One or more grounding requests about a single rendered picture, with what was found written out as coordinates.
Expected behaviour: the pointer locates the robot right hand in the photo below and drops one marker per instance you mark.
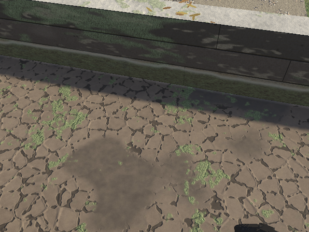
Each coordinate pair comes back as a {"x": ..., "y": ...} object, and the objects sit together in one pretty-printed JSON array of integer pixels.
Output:
[{"x": 254, "y": 227}]

